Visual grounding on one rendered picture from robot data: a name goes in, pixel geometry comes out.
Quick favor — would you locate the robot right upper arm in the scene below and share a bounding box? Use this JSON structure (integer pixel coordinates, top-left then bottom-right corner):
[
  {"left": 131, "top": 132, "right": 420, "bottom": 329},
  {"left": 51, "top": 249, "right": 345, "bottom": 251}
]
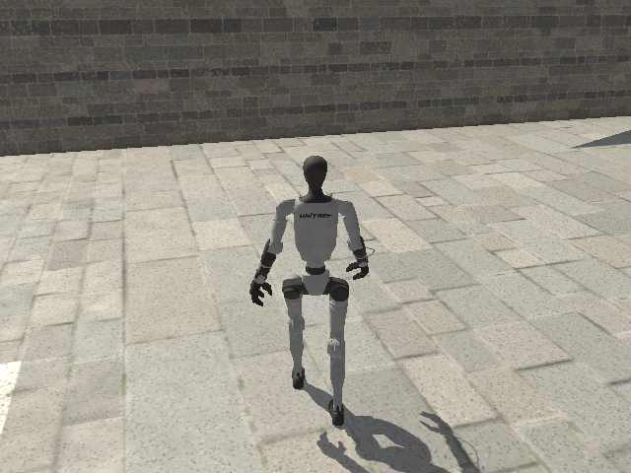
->
[{"left": 336, "top": 198, "right": 363, "bottom": 250}]

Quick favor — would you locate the robot right foot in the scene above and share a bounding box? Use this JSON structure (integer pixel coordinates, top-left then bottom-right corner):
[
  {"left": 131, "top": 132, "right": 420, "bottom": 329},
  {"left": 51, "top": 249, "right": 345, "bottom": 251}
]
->
[{"left": 328, "top": 399, "right": 344, "bottom": 426}]

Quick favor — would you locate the robot left upper arm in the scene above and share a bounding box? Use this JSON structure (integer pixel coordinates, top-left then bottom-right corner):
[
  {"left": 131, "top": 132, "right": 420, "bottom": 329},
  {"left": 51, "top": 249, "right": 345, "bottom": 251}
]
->
[{"left": 267, "top": 198, "right": 295, "bottom": 254}]

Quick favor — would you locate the left robot forearm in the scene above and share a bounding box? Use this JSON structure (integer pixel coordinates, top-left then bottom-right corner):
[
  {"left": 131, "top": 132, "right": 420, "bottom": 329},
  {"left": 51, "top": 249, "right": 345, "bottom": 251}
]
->
[{"left": 253, "top": 239, "right": 276, "bottom": 284}]

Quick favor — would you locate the right robot forearm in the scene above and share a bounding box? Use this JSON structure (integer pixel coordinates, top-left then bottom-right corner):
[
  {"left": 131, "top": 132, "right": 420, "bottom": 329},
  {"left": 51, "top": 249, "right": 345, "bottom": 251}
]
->
[{"left": 352, "top": 236, "right": 369, "bottom": 267}]

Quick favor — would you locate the left robot hand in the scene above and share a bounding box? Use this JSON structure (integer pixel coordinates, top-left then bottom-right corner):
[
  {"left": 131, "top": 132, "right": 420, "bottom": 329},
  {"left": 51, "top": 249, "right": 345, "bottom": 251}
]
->
[{"left": 249, "top": 280, "right": 272, "bottom": 306}]

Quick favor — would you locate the right robot hand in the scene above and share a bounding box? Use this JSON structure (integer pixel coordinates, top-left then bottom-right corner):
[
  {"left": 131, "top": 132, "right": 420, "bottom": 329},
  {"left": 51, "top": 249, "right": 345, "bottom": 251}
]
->
[{"left": 346, "top": 262, "right": 369, "bottom": 280}]

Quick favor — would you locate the robot left shin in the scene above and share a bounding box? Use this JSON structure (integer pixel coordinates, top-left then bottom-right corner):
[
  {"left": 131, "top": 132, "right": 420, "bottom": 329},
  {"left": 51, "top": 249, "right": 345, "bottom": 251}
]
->
[{"left": 288, "top": 317, "right": 304, "bottom": 376}]

